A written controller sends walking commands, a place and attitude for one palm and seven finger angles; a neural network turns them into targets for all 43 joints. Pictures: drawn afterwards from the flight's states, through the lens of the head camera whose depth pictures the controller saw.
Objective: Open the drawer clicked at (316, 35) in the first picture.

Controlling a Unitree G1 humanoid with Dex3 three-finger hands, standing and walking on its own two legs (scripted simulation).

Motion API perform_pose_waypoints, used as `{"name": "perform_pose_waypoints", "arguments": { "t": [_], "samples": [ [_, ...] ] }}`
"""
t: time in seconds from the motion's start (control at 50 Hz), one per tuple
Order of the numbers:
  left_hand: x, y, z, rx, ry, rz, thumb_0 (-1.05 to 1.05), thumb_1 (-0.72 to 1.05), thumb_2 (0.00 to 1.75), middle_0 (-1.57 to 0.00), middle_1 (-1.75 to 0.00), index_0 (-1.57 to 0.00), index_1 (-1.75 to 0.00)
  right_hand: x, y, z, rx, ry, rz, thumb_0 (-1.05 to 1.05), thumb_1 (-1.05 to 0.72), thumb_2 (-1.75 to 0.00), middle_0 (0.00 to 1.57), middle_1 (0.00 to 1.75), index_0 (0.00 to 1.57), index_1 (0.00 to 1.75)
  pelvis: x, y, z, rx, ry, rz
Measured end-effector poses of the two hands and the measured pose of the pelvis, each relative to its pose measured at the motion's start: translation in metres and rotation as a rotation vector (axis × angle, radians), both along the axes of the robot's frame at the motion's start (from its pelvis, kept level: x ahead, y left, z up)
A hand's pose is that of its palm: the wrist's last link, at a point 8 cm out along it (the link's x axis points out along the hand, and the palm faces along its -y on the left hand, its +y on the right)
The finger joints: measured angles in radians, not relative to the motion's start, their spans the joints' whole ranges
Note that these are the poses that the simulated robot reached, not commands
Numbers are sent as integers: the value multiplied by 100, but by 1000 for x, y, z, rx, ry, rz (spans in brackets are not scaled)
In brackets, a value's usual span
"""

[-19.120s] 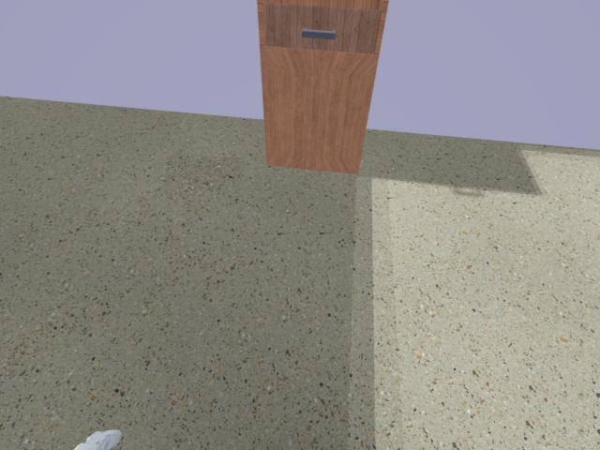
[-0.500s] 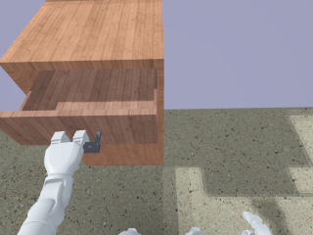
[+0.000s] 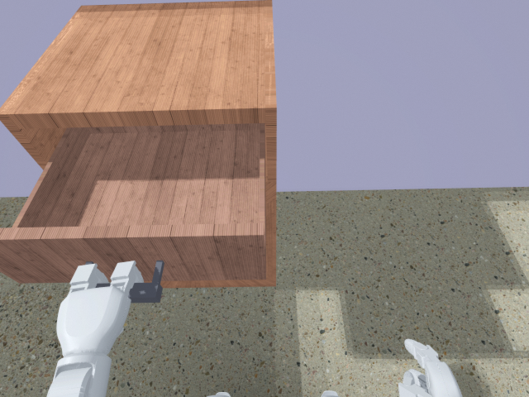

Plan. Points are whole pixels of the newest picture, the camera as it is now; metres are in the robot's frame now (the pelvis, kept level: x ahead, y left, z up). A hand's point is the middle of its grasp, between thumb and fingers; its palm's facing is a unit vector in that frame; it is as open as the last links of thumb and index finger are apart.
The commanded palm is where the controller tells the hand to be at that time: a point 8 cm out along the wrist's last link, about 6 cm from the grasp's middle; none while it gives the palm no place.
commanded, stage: pull the drawer open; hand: left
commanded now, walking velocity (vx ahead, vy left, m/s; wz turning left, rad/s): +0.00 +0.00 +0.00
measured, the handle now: (120, 280) +0.28 +0.26 -0.01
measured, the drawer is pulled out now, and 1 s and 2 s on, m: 0.24 0.30 0.30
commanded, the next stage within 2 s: open the thumb to release the handle in 0.72 s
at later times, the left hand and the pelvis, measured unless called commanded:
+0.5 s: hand (103, 361) +0.17 +0.25 -0.02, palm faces -0.04 -0.06 -1.00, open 5.7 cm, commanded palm +0.14 +0.25 +0.02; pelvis +0.00 -0.01 +0.00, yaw +0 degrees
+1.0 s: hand (101, 365) +0.17 +0.25 -0.03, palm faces +0.02 -0.04 -1.00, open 6.2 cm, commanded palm +0.14 +0.25 +0.02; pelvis -0.01 -0.01 -0.02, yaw +0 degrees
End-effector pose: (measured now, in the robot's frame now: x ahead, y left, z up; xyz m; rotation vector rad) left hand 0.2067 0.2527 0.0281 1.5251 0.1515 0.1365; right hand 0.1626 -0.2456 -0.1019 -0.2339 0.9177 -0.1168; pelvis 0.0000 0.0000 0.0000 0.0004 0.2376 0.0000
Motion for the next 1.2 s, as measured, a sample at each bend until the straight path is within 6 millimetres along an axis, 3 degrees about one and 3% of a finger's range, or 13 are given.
{"name": "perform_pose_waypoints", "arguments": {
  "t": [0.26,0.56,0.92,1.04,1.2],
  "samples": [
    [-21,-3,1,-1,15,28,2,69,81,-28,-133,-41,-135,28,17,4,28,-64,61,1,-90,-90,20,30,21,30,1,-5,-1,4,-11,7],
    [-63,-6,3,-19,40,28,2,70,77,-27,-132,-41,-135,32,8,4,15,-71,90,1,-90,-90,20,30,21,30,3,-8,-7,8,-5,-4],
    [-63,-3,0,11,-6,1,1,69,78,-30,-131,-39,-132,20,10,-13,13,-45,87,1,-90,-90,20,30,21,30,-4,-6,-18,8,15,0],
    [-60,-6,1,3,-30,42,0,55,74,-34,-130,-39,-131,15,11,-17,20,-36,77,1,-90,-90,20,30,21,30,-9,-5,-18,6,11,7],
    [-58,-8,3,0,-5,73,0,12,57,-34,-126,-36,-127,14,14,-7,27,-65,75,1,-90,-90,20,30,21,30,-12,-9,-11,9,-15,12]
  ]
}}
